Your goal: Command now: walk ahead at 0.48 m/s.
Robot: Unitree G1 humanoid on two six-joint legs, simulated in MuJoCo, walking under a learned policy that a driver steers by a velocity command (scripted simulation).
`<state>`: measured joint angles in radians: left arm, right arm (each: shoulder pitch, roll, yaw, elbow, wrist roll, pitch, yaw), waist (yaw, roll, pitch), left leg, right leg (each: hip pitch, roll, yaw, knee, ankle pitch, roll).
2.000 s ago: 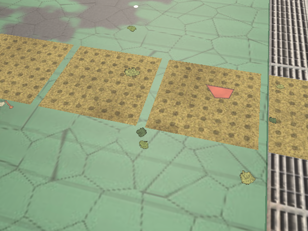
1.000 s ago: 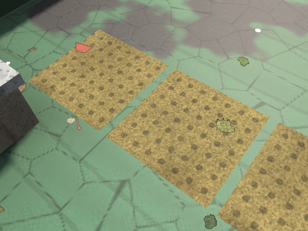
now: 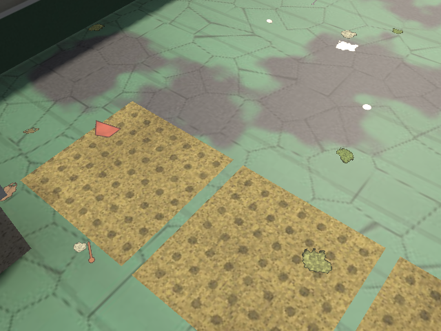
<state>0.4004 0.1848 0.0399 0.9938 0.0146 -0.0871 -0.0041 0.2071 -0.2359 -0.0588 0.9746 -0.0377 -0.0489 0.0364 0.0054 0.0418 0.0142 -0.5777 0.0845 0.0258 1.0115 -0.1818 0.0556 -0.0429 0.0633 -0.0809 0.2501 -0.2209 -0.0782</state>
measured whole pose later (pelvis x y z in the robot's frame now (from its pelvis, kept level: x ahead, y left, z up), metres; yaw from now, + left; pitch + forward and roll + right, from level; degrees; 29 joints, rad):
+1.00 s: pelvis +0.27 +0.00 -0.01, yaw -22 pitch +1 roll +1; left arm 0.20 0.25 0.08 0.82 0.01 0.03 0.01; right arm 0.16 -0.26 -0.07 0.85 -0.03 0.03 -0.02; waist 0.00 0.03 0.07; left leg -0.49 0.03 0.01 1.07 -0.41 -0.04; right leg -0.26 0.06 0.00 0.44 -0.19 -0.09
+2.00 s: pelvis +0.46 -0.13 +0.00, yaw -21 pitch +0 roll +1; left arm 0.22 0.21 0.03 0.85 0.02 -0.07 0.02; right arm 0.25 -0.26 -0.08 0.89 -0.02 0.01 0.01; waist -0.02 0.04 0.08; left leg -0.54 0.02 0.01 1.10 -0.33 0.02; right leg -0.22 -0.02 -0.18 0.39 -0.18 -0.07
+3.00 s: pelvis +0.50 -0.15 +0.00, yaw -13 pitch -2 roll +0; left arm 0.28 0.17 0.01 1.08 0.01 -0.01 0.03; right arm 0.26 -0.19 -0.01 1.11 -0.01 0.00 -0.03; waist -0.01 0.00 0.03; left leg -0.19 0.00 0.03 0.37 -0.15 0.01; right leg -0.11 0.02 -0.03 0.37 -0.23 -0.02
